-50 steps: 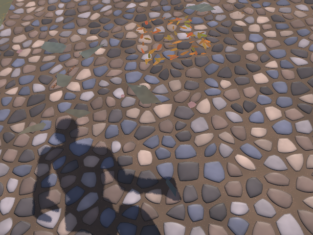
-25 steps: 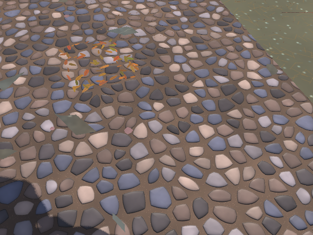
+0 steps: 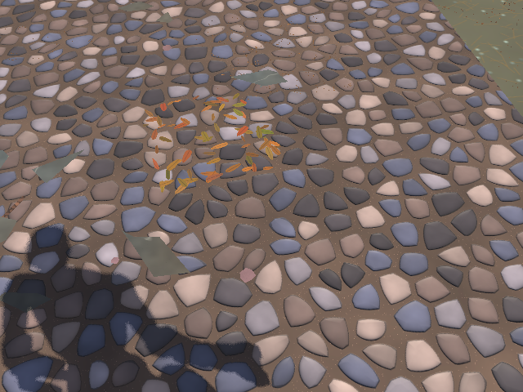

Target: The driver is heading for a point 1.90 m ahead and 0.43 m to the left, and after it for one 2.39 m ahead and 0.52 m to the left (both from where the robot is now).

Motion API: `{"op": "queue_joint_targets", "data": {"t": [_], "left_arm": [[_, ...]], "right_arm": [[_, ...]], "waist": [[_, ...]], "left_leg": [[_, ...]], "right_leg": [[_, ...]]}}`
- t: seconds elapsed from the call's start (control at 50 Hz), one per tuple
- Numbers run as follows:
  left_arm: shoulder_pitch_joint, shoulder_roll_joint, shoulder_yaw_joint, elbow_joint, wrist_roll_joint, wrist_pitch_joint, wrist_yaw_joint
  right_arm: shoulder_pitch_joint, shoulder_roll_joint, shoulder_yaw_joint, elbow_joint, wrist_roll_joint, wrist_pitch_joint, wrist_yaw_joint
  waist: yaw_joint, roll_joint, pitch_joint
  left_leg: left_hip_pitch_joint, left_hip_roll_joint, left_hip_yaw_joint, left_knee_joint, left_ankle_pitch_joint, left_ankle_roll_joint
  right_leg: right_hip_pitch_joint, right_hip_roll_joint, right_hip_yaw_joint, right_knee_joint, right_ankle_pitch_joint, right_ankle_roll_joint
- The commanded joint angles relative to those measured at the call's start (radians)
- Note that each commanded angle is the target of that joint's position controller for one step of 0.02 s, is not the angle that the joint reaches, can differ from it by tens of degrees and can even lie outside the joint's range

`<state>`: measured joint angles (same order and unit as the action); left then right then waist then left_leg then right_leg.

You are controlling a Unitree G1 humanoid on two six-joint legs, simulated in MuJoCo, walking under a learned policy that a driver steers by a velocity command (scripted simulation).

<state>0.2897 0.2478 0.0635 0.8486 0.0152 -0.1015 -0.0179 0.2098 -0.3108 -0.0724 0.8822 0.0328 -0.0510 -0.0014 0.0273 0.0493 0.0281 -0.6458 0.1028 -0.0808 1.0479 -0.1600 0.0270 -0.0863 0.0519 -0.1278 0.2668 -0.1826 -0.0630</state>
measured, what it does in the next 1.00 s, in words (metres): walks ahead, turning left: left foot, then right foot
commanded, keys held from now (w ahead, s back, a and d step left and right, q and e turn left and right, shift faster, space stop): w+q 0.52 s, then w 0.48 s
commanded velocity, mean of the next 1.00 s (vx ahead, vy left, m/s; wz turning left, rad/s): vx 0.50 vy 0.00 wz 0.38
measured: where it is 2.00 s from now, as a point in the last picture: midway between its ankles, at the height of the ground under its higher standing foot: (181, 207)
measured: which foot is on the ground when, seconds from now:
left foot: up 0.00-0.28, down 0.30-0.78, up 0.80-1.00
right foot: down 0.00-0.28, up 0.30-0.74, down 0.76-1.00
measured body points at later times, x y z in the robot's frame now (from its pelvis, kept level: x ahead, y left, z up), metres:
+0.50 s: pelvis +0.29 +0.07 +0.00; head +0.33 +0.08 +0.44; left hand +0.38 +0.37 -0.10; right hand +0.46 -0.18 -0.12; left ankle +0.30 +0.13 -0.75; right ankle +0.37 -0.11 -0.67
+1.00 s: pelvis +0.60 +0.09 +0.00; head +0.63 +0.09 +0.45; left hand +0.54 +0.36 -0.12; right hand +0.84 -0.10 -0.11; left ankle +0.57 +0.24 -0.67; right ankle +0.64 +0.01 -0.75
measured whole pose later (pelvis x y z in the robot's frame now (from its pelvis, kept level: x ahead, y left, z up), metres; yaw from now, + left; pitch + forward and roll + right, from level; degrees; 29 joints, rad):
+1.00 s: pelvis +0.60 +0.09 +0.00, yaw +23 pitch +2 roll -1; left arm 0.32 0.26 0.04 0.81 0.00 -0.10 -0.02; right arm 0.22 -0.29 -0.05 0.71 0.01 -0.06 0.00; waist 0.04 0.04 0.02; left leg -0.58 0.07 -0.04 1.03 -0.29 0.01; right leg -0.20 0.06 -0.03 0.34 -0.17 -0.06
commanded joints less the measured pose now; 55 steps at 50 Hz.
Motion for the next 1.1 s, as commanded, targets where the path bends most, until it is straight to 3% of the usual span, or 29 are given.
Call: {"op": "queue_joint_targets", "data": {"t": [0.02, 0.1, 0.18, 0.24, 0.28, 0.3, 0.32, 0.34, 0.36, 0.38, 0.4, 0.42, 0.48, 0.52, 0.58, 0.66, 0.72, 0.74, 0.76, 0.78, 0.8, 0.82, 0.84, 0.86, 0.88, 0.9, 0.96, 1.02, 1.1], "left_arm": [[-0.07, 0.13, 0.028, -0.054, 0.005, -0.024, 0.013], [-0.022, 0.158, 0.032, -0.029, -0.006, -0.017, 0.028], [0.053, 0.176, 0.039, 0.005, -0.021, 0.019, 0.034], [0.038, 0.219, 0.048, -0.006, -0.024, 0.049, 0.048], [0.01, 0.235, 0.049, -0.02, -0.025, 0.066, 0.058], [0.013, 0.22, 0.039, -0.04, -0.015, 0.056, 0.062], [0.124, 0.052, -0.012, -0.083, 0.009, 0.023, 0.033], [0.009, 0.132, -0.001, -0.101, -0.031, -0.024, 0.017], [-0.097, 0.175, 0.01, -0.138, -0.065, -0.047, 0.009], [-0.11, 0.164, 0.006, -0.144, -0.056, -0.058, 0.014], [-0.108, 0.167, 0.013, -0.133, -0.029, -0.056, 0.021], [-0.086, 0.174, 0.02, -0.13, -0.016, -0.044, 0.023], [-0.071, 0.143, 0.017, -0.144, -0.001, -0.01, 0.024], [-0.148, 0.118, 0.006, -0.175, 0.003, -0.002, 0.026], [-0.249, 0.084, -0.012, -0.192, -0.003, -0.01, 0.013], [-0.329, 0.119, -0.005, -0.222, -0.02, -0.024, -0.006], [-0.292, 0.154, 0.009, -0.223, -0.02, -0.033, -0.013], [-0.225, 0.169, 0.019, -0.205, -0.017, -0.036, -0.011], [-0.106, 0.203, 0.036, -0.177, -0.01, -0.039, -0.006], [0.053, 0.264, 0.05, -0.162, 0.003, -0.039, -0.001], [0.141, 0.323, 0.07, -0.111, -0.005, -0.025, -0.012], [0.147, 0.222, 0.046, -0.113, -0.033, -0.021, -0.016], [0.078, 0.175, 0.03, -0.124, -0.031, -0.016, -0.011], [0.016, 0.165, 0.022, -0.134, -0.016, -0.009, -0.008], [-0.019, 0.146, 0.014, -0.134, -0.009, -0.006, -0.008], [-0.035, 0.131, 0.007, -0.134, 0.0, -0.008, -0.007], [-0.024, 0.137, 0.008, -0.115, -0.017, -0.015, -0.005], [-0.004, 0.176, 0.02, -0.095, -0.023, -0.008, 0.004], [0.051, 0.195, 0.023, -0.063, -0.034, 0.005, 0.009]], "right_arm": [[0.006, -0.032, -0.007, -0.054, -0.008, -0.002, 0.007], [-0.139, -0.005, 0.013, -0.112, -0.017, -0.011, 0.033], [-0.243, -0.002, 0.022, -0.187, -0.012, -0.013, 0.062], [-0.194, -0.045, 0.001, -0.216, -0.007, -0.007, 0.076], [0.045, -0.132, -0.047, -0.173, -0.001, -0.001, 0.064], [0.203, -0.21, -0.08, -0.143, -0.004, 0.011, 0.041], [0.181, -0.289, -0.09, -0.15, 0.001, 0.009, 0.034], [0.214, -0.212, -0.066, -0.17, -0.011, 0.0, 0.032], [0.176, -0.166, -0.054, -0.167, -0.019, -0.011, 0.031], [0.108, -0.139, -0.047, -0.178, -0.014, -0.018, 0.032], [0.042, -0.108, -0.038, -0.193, -0.015, -0.021, 0.031], [0.007, -0.088, -0.03, -0.212, -0.028, -0.023, 0.026], [0.002, -0.107, -0.034, -0.221, -0.022, -0.024, 0.013], [0.028, -0.137, -0.043, -0.216, -0.019, -0.021, -0.001], [0.075, -0.129, -0.04, -0.199, -0.015, -0.012, -0.011], [0.158, -0.122, -0.033, -0.161, -0.012, -0.009, -0.007], [0.161, -0.132, -0.037, -0.151, -0.018, -0.001, -0.009], [0.142, -0.129, -0.035, -0.155, -0.018, 0.002, -0.009], [0.135, -0.102, -0.024, -0.162, -0.024, 0.003, -0.008], [0.163, -0.059, -0.004, -0.184, -0.042, 0.002, -0.009], [0.319, 0.015, 0.017, -0.182, -0.011, -0.014, -0.005], [0.257, -0.082, 0.003, -0.17, 0.003, -0.019, -0.005], [0.118, -0.131, -0.01, -0.2, 0.005, -0.021, -0.004], [0.049, -0.119, -0.006, -0.221, -0.009, -0.024, -0.006], [0.021, -0.104, -0.008, -0.23, -0.024, -0.027, -0.004], [0.037, -0.089, -0.009, -0.229, -0.026, -0.027, -0.001], [0.061, -0.042, 0.001, -0.222, -0.024, -0.018, 0.001], [-0.032, -0.017, 0.015, -0.251, -0.031, -0.02, 0.003], [-0.156, -0.003, 0.023, -0.275, -0.023, -0.031, 0.016]], "waist": [[-0.033, -0.098, 0.044], [0.021, -0.064, 0.081], [0.049, -0.062, 0.093], [-0.01, -0.126, 0.006], [-0.147, -0.14, -0.13], [-0.214, -0.052, -0.226], [-0.08, 0.194, -0.314], [-0.154, 0.075, -0.406], [-0.165, 0.03, -0.259], [-0.113, -0.055, -0.163], [-0.07, -0.079, -0.102], [-0.034, -0.057, -0.083], [-0.003, -0.039, -0.051], [-0.023, -0.026, -0.024], [-0.082, 0.013, -0.026], [-0.121, 0.036, -0.015], [-0.084, 0.066, -0.011], [-0.041, 0.072, -0.034], [0.017, 0.051, -0.119], [0.066, -0.062, -0.281], [0.016, -0.387, -0.397], [0.06, -0.268, -0.329], [0.077, -0.17, -0.176], [0.054, -0.098, -0.101], [0.03, -0.089, -0.047], [0.001, -0.119, -0.043], [-0.022, -0.142, -0.045], [-0.003, -0.115, -0.021], [0.044, -0.115, 0.003]], "left_leg": [[-0.057, 0.018, -0.051, -0.124, 0.168, -0.013], [-0.024, 0.001, 0.048, -0.334, 0.296, -0.004], [-0.095, -0.024, 0.105, -0.431, 0.198, 0.031], [0.047, -0.113, 0.195, -0.431, 0.04, 0.081], [0.386, -0.184, 0.202, -0.48, 0.026, 0.143], [0.699, -0.081, 0.009, -0.517, 0.014, 0.2], [1.051, 0.18, -0.561, -0.581, -0.138, 0.398], [1.101, 0.224, -0.752, -0.723, -0.214, 0.416], [0.999, 0.197, -0.596, -0.755, -0.135, 0.358], [0.84, 0.153, -0.475, -0.758, -0.03, 0.323], [0.699, 0.113, -0.383, -0.771, 0.079, 0.302], [0.603, 0.086, -0.332, -0.793, 0.162, 0.298], [0.453, 0.052, -0.246, -0.834, 0.277, 0.298], [0.389, 0.012, -0.184, -0.838, 0.287, 0.272], [0.356, -0.044, -0.103, -0.816, 0.199, 0.207], [0.474, 0.024, -0.179, -0.762, 0.106, 0.188], [0.581, 0.083, -0.239, -0.686, 0.196, 0.166], [0.59, 0.065, -0.226, -0.619, 0.322, 0.149], [0.561, 0.01, -0.183, -0.465, 0.414, 0.121], [0.402, -0.065, -0.121, -0.176, 0.225, 0.08], [0.041, -0.214, -0.04, 0.162, -0.358, 0.004], [-0.098, -0.164, -0.109, 0.26, -0.404, 0.006], [-0.148, -0.117, -0.082, 0.271, -0.313, 0.012], [-0.124, -0.073, -0.039, 0.233, -0.238, 0.012], [-0.1, -0.042, -0.029, 0.167, -0.187, 0.008], [-0.043, -0.016, -0.027, 0.121, -0.154, 0.006], [-0.006, 0.002, 0.007, 0.009, -0.134, -0.014], [-0.027, 0.011, 0.029, -0.174, -0.001, -0.037], [0.046, -0.024, 0.065, -0.404, 0.202, -0.041]], "right_leg": [[-0.04, -0.275, 0.107, -0.181, 0.196, -0.112], [-0.003, -0.273, 0.0, -0.2, 0.251, -0.089], [0.193, -0.32, -0.045, -0.108, 0.425, -0.08], [0.265, -0.33, -0.081, 0.086, 0.921, -0.052], [0.168, -0.297, -0.102, 0.423, 1.014, -0.016], [-0.072, -0.255, -0.099, 0.719, 0.706, 0.025], [-0.549, -0.032, 0.001, 1.076, -0.345, 0.092], [-0.665, -0.014, 0.224, 1.172, -0.406, 0.071], [-0.735, -0.069, 0.237, 1.135, -0.31, 0.045], [-0.703, -0.114, 0.23, 1.037, -0.226, 0.036], [-0.641, -0.142, 0.222, 0.95, -0.189, 0.047], [-0.569, -0.161, 0.228, 0.914, -0.161, 0.058], [-0.513, -0.168, 0.196, 0.779, -0.115, 0.111], [-0.506, -0.15, 0.174, 0.629, 0.007, 0.139], [-0.412, -0.104, 0.145, 0.376, 0.269, 0.14], [-0.417, -0.09, 0.167, 0.26, 0.299, 0.102], [-0.405, -0.084, 0.165, 0.227, 0.162, 0.048], [-0.319, -0.065, 0.141, 0.195, 0.145, 0.023], [-0.142, -0.085, 0.15, 0.202, 0.173, -0.016], [0.146, -0.252, 0.338, 0.246, 0.19, -0.095], [0.453, -0.448, 0.812, 0.12, -0.071, -0.261], [0.434, -0.442, 0.913, 0.03, -0.34, -0.235], [0.304, -0.404, 0.76, 0.014, -0.331, -0.186], [0.172, -0.362, 0.646, 0.002, -0.211, -0.165], [0.074, -0.327, 0.569, -0.019, -0.097, -0.166], [0.017, -0.295, 0.509, -0.038, -0.013, -0.156], [-0.033, -0.269, 0.402, -0.084, 0.142, -0.173], [-0.041, -0.26, 0.321, -0.118, 0.222, -0.174], [-0.043, -0.225, 0.23, -0.12, 0.232, -0.138]]}}
Next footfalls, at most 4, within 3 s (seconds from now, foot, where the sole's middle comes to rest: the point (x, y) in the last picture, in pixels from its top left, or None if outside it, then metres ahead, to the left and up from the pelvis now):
0.30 left None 0.34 0.14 -0.78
0.76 right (279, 328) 0.68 0.02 -0.78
1.28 left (166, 274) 0.84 0.36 -0.78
1.82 right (210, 183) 1.21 0.26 -0.78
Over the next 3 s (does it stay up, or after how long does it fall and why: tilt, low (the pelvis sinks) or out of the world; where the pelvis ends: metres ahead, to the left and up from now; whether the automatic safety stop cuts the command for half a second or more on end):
stays up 1.61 0.48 -0.01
